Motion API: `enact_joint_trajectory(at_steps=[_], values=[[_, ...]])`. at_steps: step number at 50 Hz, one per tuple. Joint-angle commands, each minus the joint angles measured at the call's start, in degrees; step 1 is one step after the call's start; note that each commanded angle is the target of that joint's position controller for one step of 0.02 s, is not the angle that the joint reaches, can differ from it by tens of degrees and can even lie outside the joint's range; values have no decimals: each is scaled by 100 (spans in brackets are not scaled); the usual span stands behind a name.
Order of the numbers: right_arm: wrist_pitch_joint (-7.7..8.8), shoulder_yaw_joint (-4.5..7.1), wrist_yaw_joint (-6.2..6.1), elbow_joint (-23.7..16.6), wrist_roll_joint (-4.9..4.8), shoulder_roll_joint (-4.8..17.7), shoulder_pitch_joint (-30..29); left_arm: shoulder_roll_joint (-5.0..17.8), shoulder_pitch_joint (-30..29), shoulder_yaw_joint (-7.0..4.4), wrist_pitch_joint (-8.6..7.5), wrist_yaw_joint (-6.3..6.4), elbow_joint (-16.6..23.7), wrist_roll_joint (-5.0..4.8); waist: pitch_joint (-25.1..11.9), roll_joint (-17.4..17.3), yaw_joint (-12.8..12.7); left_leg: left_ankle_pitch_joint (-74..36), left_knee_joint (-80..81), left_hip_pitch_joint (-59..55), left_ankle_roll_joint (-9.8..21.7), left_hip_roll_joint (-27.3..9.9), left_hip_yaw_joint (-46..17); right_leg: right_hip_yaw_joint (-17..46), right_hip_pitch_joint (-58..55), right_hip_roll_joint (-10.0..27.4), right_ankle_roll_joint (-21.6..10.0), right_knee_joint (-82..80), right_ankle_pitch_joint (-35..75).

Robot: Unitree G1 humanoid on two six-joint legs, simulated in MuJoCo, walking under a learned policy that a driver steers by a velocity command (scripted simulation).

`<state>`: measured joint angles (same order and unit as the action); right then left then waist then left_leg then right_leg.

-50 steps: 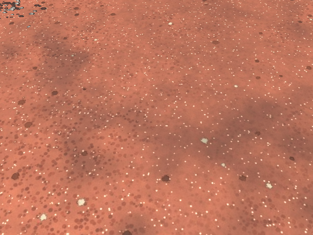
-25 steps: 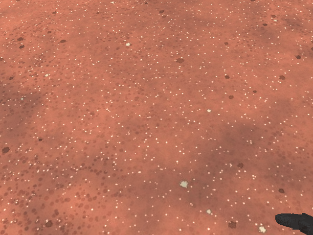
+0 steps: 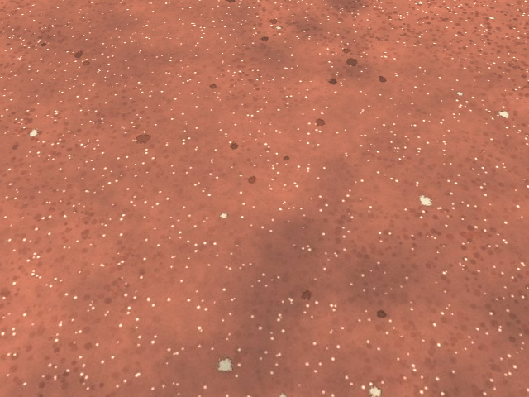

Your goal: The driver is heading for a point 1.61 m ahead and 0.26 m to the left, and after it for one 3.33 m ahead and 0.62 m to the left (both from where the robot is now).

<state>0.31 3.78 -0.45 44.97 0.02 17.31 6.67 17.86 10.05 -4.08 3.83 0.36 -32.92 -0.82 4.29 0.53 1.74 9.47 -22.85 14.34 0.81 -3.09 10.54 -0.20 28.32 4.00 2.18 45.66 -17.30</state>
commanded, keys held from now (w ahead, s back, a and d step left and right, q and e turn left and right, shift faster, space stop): e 0.02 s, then no key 0.16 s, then q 0.06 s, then w+q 0.76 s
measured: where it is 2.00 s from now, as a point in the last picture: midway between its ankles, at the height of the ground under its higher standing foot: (244, 388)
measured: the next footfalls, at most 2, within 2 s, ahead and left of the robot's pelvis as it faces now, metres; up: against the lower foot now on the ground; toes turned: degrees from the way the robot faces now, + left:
right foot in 0.08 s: +0.08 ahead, -0.14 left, +0.00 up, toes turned -5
left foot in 0.56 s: +0.10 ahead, +0.10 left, +0.00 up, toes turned +6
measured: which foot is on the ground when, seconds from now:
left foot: down 0.00-0.08, up 0.10-0.54, down 0.56-1.00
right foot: up 0.00-0.06, down 0.08-0.56, up 0.58-0.98, down 1.00-1.00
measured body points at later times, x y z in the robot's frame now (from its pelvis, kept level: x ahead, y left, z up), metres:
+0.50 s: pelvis +0.06 -0.02 +0.00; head +0.07 -0.01 +0.45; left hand +0.20 +0.25 -0.10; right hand +0.17 -0.30 -0.11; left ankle +0.05 +0.10 -0.72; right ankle +0.04 -0.13 -0.74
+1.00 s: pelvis +0.29 +0.02 -0.02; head +0.32 +0.04 +0.43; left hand +0.48 +0.31 -0.07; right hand +0.34 -0.28 -0.13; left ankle +0.07 +0.09 -0.74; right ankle +0.45 -0.06 -0.74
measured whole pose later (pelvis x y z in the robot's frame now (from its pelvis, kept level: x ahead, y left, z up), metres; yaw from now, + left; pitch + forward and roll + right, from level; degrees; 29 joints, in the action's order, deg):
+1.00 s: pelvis +0.29 +0.02 -0.02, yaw +18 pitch +3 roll -1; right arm 1.6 4.2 -1.6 47.1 -1.3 17.1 26.7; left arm 15.2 -2.0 -2.8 -7.1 -2.2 -35.6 -0.6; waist 1.6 0.7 5.9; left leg 28.9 -25.4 -2.4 2.2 1.6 -11.7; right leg 1.5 27.8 -1.4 -0.9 26.0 -0.6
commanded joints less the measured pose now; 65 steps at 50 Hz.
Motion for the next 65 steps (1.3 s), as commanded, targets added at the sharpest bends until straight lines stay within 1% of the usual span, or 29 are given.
enact_joint_trajectory(at_steps=[1, 3, 4, 5, 6, 8, 10, 13, 16, 20, 23, 27, 28, 29, 30, 31, 32, 34, 41, 44, 48, 49, 50, 51, 52, 53, 55, 60, 65], values=[[13, 279, 17, -322, -106, 1103, -231, 495, 47, -179, -39, -87, 491, 5, -854, -817, -95, -1235, 480, -745, 1036, -1625, -902, -205, -585, -70, -195, -723, 3], [-25, 243, 25, -205, -202, 1000, -148, 511, 294, -225, -65, -90, 386, 41, -893, -678, -258, -1001, -137, -539, 671, -1377, -670, -304, -1413, -326, -455, -1881, 694], [-23, 164, 55, -86, -128, 734, 156, 807, 502, -321, -84, -25, 341, 57, -1007, -91, -264, -453, -885, -26, 248, -1016, -331, 227, -2209, -52, -688, -2355, 1908], [14, -2, 126, -294, 191, 321, 207, 1439, 599, -429, -97, 89, 463, 118, -1169, 1676, -76, 2093, -2616, 1523, -328, -228, 128, 2122, -3220, 1448, -1357, -2266, 4251], [9, 79, 70, -390, 126, 575, -210, 1321, 632, -361, -199, 52, 509, 266, -1331, 1455, -452, 2931, -3807, 2125, -492, 125, -680, 2633, -2789, 1961, -2243, -2401, 4209], [-57, 159, 26, -303, -99, 726, -248, 922, 304, -231, -380, 3, 375, 213, -1146, 743, -318, 2290, -4278, 2173, -416, -65, -1141, 1692, -2527, 1320, -1835, -2401, 3723], [-116, 166, -24, -109, -17, 701, -31, 632, -195, -106, -404, 36, 350, 122, -1105, 625, -103, 1642, -4093, 1861, -490, -119, -1169, 1195, -2249, 1027, -1522, -2419, 3591], [-144, 48, 37, 126, -54, 386, 342, 178, -349, 67, -451, 68, 171, 224, -1254, 722, 12, 1046, -2996, 930, -590, -132, -1069, 606, -1968, 725, -1381, -2587, 2777], [-127, 15, 77, -79, -110, 543, -191, 805, 81, -137, -440, 82, -117, 185, -747, 908, -461, 1147, -2368, 1058, -413, -3, -840, 1156, -1922, 987, -1507, -3261, -334], [15, 32, 115, -167, -154, 613, -272, 816, 278, -199, -578, 78, -381, 88, -267, 728, -549, 1498, -2029, 1668, 4, -139, -1020, 1609, -2370, 1406, -1527, -3580, -1228], [98, 13, 191, -76, -183, 478, -39, 818, 85, -247, -657, 52, -442, 19, -258, 543, -379, 1475, -1709, 1337, 247, -185, -904, 1292, -2310, 1368, -1434, -3603, -1057], [109, 67, 234, 434, -170, 406, 1068, 643, -366, -242, -625, -4, -448, -63, -469, 202, 237, 741, -652, -593, 477, 264, -383, 241, -1218, 837, -1041, -2683, -1042], [110, 156, 202, 613, -185, 625, 1611, 342, -475, -156, -645, -14, -399, -10, -535, -219, 400, 1012, -412, -1267, 665, 51, -925, -236, -618, 514, -789, -1624, -862], [141, 361, 131, 605, -173, 1419, 2060, -51, -762, -37, -718, -35, -60, 95, -507, -1713, 432, 1958, 558, -1906, 1428, -1245, -3488, -986, 903, -385, -209, 531, -961], [265, 318, 190, 430, -71, 1418, 2040, 158, -1050, -61, -862, -47, 90, 17, -380, -1586, 595, 2582, 1335, -2179, 2073, -1815, -5258, 32, 2111, -687, -182, 1573, -1758], [368, 236, 177, 293, -37, 1140, 1704, 399, -871, -118, -984, -114, 29, -127, -193, -1167, 383, 2404, 1322, -2242, 1995, -1817, -4951, 400, 2490, -312, -268, 1941, -1342], [424, 177, 168, 189, -73, 907, 1490, 524, -726, -143, -1051, -155, -78, -112, -117, -861, 241, 1878, 1192, -2203, 1786, -1569, -4386, 395, 2505, -154, -327, 1887, -797], [410, 111, 119, 88, -127, 749, 1334, 577, -776, -187, -1108, -138, -146, 114, -131, -486, 125, 520, 1126, -1960, 1460, -1246, -3580, 347, 2177, 20, -269, 1263, -36], [290, 164, -118, -25, -115, 892, 1677, 31, -1617, 1, -1073, -240, 76, 32, 4, -675, 315, -800, 1176, -722, 1049, -491, -2361, -8, 606, -499, 78, -1184, 1894], [265, 198, -138, -7, -178, 901, 1891, 149, -1839, -21, -1105, -292, 170, -24, 50, -735, 363, -658, 1017, -739, 993, -653, -2661, 159, 256, -533, 24, -1657, 2112], [203, 281, -149, -107, -163, 960, 1705, 532, -1174, -175, -1157, -243, 41, -28, -260, -928, -79, -2027, 193, -1132, 764, -789, -2912, 188, -618, -551, -289, -1874, 1500], [186, 248, -127, -179, -126, 855, 1611, 713, -467, -282, -1164, -190, -141, -9, -760, -864, -451, -2667, -665, -996, 603, -479, -2711, 99, -1620, -548, -472, -2003, 1562], [175, 154, -99, -369, -47, 621, 1475, 939, 520, -350, -1156, -136, -273, 88, -1691, -641, -911, -2011, -2104, -193, 425, -147, -2575, 708, -3325, 129, -820, -1702, 1244], [220, -18, -110, -559, -65, -63, 2119, 1384, 1085, -425, -1107, -115, -376, 256, -2657, 1028, -633, 1155, -4301, 1786, 22, 765, -2065, 3172, -5374, 1680, -1598, -1937, 696], [272, 9, -92, -542, -227, 338, 2408, 1035, 916, -315, -1101, -165, -374, 206, -2871, 1908, -472, 2444, -5302, 2463, -84, 699, -2242, 4716, -5264, 2145, -1945, -2672, 575], [247, 141, -90, -496, -277, 778, 1988, 579, 462, -189, -1060, -131, -310, 149, -1877, 1259, -489, 2132, -5617, 2696, -161, 394, -2175, 3714, -4435, 1904, -1793, -2672, 1118], [191, 164, -101, -624, -88, 785, 1271, 273, 37, -76, -983, -142, -416, 165, -1004, 231, -333, 1733, -5260, 2295, -221, 61, -1832, 1987, -2844, 1363, -1590, -2560, 3174], [3, 5, -71, -766, -19, 178, 1199, 502, -412, -104, -1038, -154, -771, 153, -767, 529, 84, 1300, -3209, 1244, -298, -72, -1506, 733, -1477, 1064, -1679, -3034, 4526], [-20, -27, 41, -894, 1, 332, 643, 710, -375, -122, -853, -101, -1028, 13, -1026, 488, -84, -180, -1608, 359, -202, 77, -1276, 316, -1538, 925, -1444, -2932, 3644]])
